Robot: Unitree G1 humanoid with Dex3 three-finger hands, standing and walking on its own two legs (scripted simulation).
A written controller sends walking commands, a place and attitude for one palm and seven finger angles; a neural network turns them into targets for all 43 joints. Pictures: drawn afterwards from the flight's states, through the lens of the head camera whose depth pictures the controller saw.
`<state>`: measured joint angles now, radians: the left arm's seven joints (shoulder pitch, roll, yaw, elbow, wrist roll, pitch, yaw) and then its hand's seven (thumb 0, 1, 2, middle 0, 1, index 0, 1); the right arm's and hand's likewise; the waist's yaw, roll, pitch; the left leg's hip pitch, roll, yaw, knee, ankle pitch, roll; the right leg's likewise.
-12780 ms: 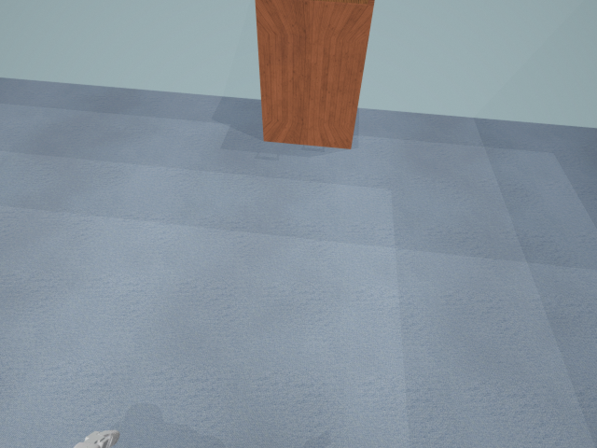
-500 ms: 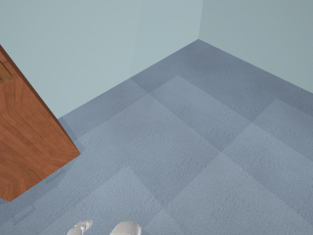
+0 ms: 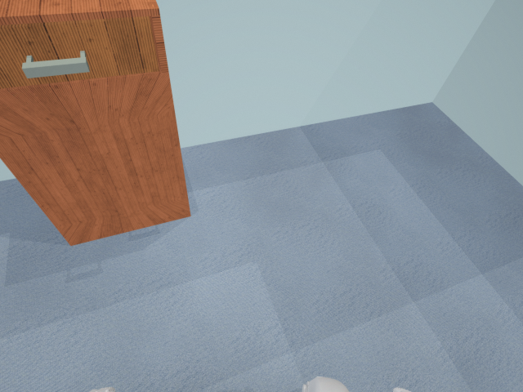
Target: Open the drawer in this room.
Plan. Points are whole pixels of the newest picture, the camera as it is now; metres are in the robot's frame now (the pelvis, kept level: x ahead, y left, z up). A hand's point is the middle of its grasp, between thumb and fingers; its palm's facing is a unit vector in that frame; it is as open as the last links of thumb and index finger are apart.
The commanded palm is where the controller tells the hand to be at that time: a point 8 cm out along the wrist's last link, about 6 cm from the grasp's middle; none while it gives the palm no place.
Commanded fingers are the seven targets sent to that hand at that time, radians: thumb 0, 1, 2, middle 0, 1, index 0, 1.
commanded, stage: turn to face it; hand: left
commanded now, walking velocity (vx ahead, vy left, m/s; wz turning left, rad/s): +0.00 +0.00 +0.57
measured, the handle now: (57, 62) +0.75 +0.53 +0.03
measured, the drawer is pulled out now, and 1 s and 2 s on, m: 0.00 0.00 0.00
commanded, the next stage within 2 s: take the last steps up to it in 0.46 s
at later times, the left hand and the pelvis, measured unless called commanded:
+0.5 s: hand out of the picture +0.02 +0.16 -0.16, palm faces +0.25 -0.93 -0.27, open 7.4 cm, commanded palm none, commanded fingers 0.00 0.90 0.90 -0.20 -0.30 -0.20 -0.30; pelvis -0.01 -0.05 +0.00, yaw +16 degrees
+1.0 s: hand out of the picture -0.02 +0.22 -0.18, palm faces +0.37 -0.91 -0.16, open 7.4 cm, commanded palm none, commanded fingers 0.00 0.90 0.90 -0.20 -0.30 -0.20 -0.30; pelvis +0.02 +0.03 +0.00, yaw +20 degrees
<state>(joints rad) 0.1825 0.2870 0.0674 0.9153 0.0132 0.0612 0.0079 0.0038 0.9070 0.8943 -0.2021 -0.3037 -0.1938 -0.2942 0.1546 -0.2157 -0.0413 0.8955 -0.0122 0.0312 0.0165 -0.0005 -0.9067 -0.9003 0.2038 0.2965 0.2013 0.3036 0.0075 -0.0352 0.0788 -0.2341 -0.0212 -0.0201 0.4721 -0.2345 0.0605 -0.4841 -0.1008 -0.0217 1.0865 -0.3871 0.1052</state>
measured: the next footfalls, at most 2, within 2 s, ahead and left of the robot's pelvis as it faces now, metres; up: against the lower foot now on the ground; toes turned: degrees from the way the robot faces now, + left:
right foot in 0.28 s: +0.04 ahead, -0.16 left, +0.00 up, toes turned +8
left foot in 0.68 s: -0.04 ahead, +0.09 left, +0.00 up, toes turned +22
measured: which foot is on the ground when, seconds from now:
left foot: down 0.00-0.28, up 0.30-0.66, down 0.68-1.00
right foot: up 0.00-0.26, down 0.28-0.68, up 0.70-1.00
